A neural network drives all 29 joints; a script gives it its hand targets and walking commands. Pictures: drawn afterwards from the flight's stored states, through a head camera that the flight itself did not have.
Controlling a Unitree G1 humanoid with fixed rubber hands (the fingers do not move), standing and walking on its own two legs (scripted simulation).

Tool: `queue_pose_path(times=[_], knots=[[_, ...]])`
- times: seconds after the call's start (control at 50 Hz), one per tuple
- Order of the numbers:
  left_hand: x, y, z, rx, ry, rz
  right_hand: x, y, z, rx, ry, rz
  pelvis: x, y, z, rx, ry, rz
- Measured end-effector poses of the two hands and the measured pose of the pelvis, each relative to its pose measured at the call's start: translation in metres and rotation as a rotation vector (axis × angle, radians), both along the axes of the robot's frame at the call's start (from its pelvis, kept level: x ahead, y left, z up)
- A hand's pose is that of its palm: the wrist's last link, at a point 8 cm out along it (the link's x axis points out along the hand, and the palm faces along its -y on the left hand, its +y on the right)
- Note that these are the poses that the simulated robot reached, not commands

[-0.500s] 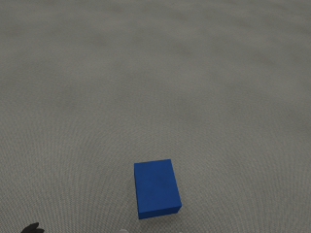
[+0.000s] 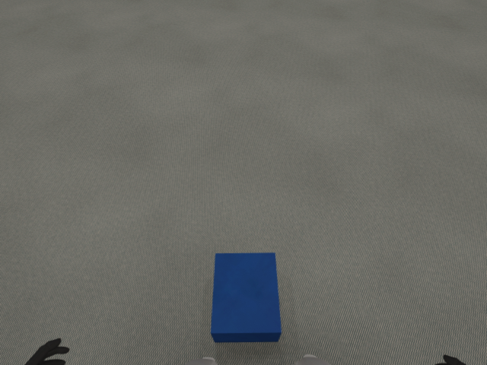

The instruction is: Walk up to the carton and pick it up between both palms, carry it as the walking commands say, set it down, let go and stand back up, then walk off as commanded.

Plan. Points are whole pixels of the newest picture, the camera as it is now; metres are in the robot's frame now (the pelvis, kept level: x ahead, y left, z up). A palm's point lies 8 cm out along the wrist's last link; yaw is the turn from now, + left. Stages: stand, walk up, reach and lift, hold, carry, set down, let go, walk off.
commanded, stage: walk up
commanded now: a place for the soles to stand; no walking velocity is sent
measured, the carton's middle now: (245, 296) +0.44 +0.03 -0.66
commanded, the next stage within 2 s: reach and lift in 1.48 s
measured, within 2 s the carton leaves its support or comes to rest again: neither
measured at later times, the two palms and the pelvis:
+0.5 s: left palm out of the picture +0.07 +0.34 -0.07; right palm (452, 354) +0.17 -0.30 -0.06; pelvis +0.01 +0.00 +0.03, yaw +7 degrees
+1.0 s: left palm out of the picture +0.05 +0.33 -0.07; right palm (458, 354) +0.17 -0.30 -0.05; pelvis +0.00 -0.01 +0.04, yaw +7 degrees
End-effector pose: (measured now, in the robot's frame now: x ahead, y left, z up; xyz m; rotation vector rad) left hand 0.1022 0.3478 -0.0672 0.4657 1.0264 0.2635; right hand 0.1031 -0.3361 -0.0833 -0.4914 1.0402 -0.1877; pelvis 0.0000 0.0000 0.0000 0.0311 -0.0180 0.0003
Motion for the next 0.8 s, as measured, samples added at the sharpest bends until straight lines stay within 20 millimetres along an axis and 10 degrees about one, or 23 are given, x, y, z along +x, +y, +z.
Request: queue_pose_path(times=[0.22, 0.8], knots=[[-0.015, -0.005, 0.014, 0.021, -0.009, 0.047, 0.051, 0.006, 0.011, 0.047, -0.026, 0.048, 0.008, -0.007, 0.014, -0.005, -0.002, 0.078], [-0.036, -0.009, 0.001, -0.121, 0.077, 0.171, 0.083, 0.044, 0.039, 0.057, -0.007, 0.083, 0.005, 0.004, 0.041, -0.041, -0.002, 0.121]])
